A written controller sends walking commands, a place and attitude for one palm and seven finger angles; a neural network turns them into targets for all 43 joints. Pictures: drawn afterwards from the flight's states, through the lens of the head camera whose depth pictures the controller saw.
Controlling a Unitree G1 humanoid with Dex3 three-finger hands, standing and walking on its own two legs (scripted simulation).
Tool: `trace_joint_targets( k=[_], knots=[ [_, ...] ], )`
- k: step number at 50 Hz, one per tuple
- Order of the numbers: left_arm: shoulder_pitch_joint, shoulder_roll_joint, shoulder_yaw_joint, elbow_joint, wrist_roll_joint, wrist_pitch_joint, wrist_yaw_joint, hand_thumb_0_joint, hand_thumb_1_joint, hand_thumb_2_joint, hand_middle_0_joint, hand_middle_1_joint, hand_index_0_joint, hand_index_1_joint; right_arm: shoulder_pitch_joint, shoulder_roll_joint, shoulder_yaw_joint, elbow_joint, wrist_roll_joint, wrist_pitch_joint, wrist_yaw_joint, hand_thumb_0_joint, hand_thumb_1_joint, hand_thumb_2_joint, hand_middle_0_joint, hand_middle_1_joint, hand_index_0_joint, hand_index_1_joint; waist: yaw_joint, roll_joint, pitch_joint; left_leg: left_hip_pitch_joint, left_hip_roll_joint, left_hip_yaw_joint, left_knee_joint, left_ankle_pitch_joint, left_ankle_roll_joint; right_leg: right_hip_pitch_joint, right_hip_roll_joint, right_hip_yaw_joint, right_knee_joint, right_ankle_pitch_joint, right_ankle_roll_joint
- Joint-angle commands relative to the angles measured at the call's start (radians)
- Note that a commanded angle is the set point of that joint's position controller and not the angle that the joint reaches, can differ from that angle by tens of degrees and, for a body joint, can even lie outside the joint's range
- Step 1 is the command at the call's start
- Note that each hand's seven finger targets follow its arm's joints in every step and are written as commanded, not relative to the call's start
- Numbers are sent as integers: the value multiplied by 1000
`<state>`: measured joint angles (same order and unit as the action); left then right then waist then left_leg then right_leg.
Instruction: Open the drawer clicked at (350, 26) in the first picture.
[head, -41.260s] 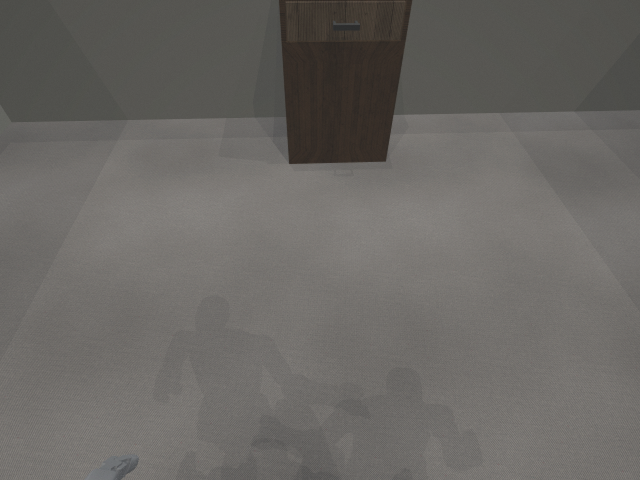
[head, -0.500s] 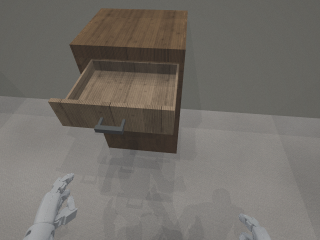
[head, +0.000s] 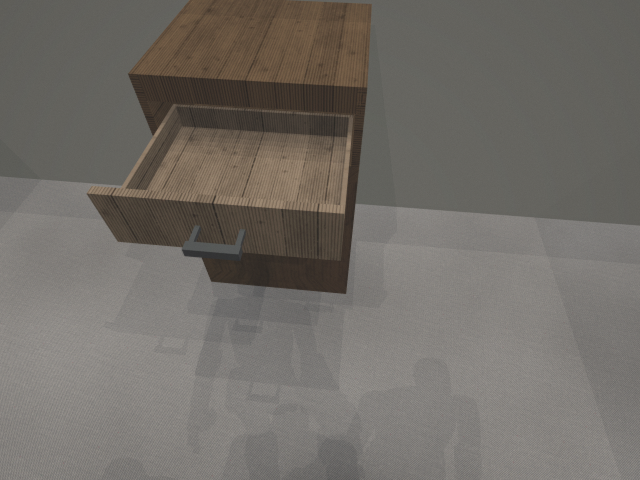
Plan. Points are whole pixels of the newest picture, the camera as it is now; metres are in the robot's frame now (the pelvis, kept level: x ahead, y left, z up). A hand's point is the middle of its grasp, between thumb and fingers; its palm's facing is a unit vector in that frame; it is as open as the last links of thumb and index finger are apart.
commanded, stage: let the arm hang, fingers relaxed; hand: left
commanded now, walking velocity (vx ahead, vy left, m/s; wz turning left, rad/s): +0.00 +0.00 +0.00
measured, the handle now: (215, 242) +0.51 +0.23 -0.09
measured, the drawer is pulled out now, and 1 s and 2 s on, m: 0.30 0.30 0.30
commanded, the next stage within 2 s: look to check the result in 0.46 s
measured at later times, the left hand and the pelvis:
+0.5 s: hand out of the picture +0.00 +0.15 -0.18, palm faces +0.02 -0.99 -0.17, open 7.4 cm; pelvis +0.01 -0.01 +0.00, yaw +0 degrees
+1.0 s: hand out of the picture +0.01 +0.14 -0.18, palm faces +0.02 -0.98 -0.18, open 7.4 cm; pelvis +0.02 -0.02 +0.00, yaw +0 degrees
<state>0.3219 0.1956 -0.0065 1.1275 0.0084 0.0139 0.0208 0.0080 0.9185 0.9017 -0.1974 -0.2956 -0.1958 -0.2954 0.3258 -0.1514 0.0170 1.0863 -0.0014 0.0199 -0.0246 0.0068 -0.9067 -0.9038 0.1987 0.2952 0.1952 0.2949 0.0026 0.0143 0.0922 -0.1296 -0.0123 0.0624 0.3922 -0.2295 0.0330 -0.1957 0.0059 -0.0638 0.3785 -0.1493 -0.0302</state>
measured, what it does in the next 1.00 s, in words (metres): stands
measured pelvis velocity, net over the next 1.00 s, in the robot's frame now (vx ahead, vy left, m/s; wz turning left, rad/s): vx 0.02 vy -0.02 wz -0.01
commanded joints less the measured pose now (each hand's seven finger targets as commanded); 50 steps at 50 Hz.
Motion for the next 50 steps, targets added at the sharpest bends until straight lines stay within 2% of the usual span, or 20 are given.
trace_joint_targets(
  k=[1, 6, 12, 15, 21, 24, 29, 33, 38, 40, 44, 50],
  knots=[
    [36, 79, 16, -22, -1, -19, 13, 0, 900, 900, -200, -300, -200, -300, 75, -94, -21, -8, -4, -19, -11, 0, -900, -900, 200, 300, 200, 300, -7, -40, 3, -63, 112, -116, -109, 2, 18, 15, -98, 117, -72, -39, -16],
    [39, 68, 18, -12, 1, -20, 17, 0, 900, 900, -200, -300, -200, -300, 85, -69, -21, 14, -6, -16, -11, 0, -900, -900, 200, 300, 200, 300, -8, -47, 39, -81, 104, -109, -110, -27, 18, -9, -96, 126, -82, -80, -17],
    [42, 52, 23, -16, 2, -24, 19, 0, 900, 900, -200, -300, -200, -300, 90, -46, -25, 18, -6, -17, -13, 0, -900, -900, 200, 300, 200, 300, -6, -15, 33, -76, 102, -105, -102, -22, 17, -18, -91, 126, -80, -77, -18],
    [36, 46, 25, -16, 2, -24, 18, 0, 900, 900, -200, -300, -200, -300, 91, -39, -24, 22, -9, -21, -15, 0, -900, -900, 200, 300, 200, 300, -6, 27, 22, -81, 101, -103, -103, -8, 15, 0, -92, 129, -74, -47, -20],
    [36, 42, 29, -12, 1, -29, 17, 0, 900, 900, -200, -300, -200, -300, 96, -35, -25, 24, -8, -25, -18, 0, -900, -900, 200, 300, 200, 300, -9, -7, 2, -61, 104, -95, -90, 49, 13, 24, -99, 120, -71, 14, -22],
    [38, 39, 28, -8, 0, -31, 18, 0, 900, 900, -200, -300, -200, -300, 95, -35, -26, 25, -7, -24, -20, 0, -900, -900, 200, 300, 200, 300, -10, 3, -10, -44, 104, -93, -80, 76, 10, 31, -101, 118, -68, 55, -23],
    [38, 36, 27, -6, 0, -31, 19, 0, 900, 900, -200, -300, -200, -300, 98, -34, -25, 30, -8, -21, -21, 0, -900, -900, 200, 300, 200, 300, -11, -4, 10, -49, 104, -92, -82, 69, 8, 25, -99, 120, -75, 43, -23],
    [43, 34, 27, -3, 0, -31, 20, 0, 900, 900, -200, -300, -200, -300, 95, -37, -27, 30, -7, -20, -22, 0, -900, -900, 200, 300, 200, 300, -12, -10, 3, -33, 106, -88, -77, 70, 7, 24, -101, 118, -79, 46, -22],
    [42, 31, 28, -2, 0, -33, 21, 0, 900, 900, -200, -300, -200, -300, 93, -35, -28, 30, -7, -25, -24, 0, -900, -900, 200, 300, 200, 300, -12, 16, -18, -18, 111, -86, -79, 101, 6, 38, -100, 118, -70, 87, -25],
    [41, 30, 27, -3, 0, -33, 21, 0, 900, 900, -200, -300, -200, -300, 93, -37, -27, 31, -7, -23, -24, 0, -900, -900, 200, 300, 200, 300, -12, -4, -7, -28, 111, -86, -83, 85, 5, 39, -97, 120, -74, 79, -23],
    [42, 27, 27, -3, 0, -33, 21, 0, 900, 900, -200, -300, -200, -300, 90, -37, -28, 31, -7, -22, -24, 0, -900, -900, 200, 300, 200, 300, -13, -3, 10, -27, 111, -83, -85, 76, 4, 25, -97, 121, -80, 63, -23],
    [40, 30, 29, -4, 0, -34, 21, 0, 900, 900, -200, -300, -200, -300, 90, -36, -27, 31, -8, -24, -24, 0, -900, -900, 200, 300, 200, 300, -12, -2, -1, -24, 112, -83, -88, 86, 4, 37, -96, 119, -75, 73, -24]
  ],
)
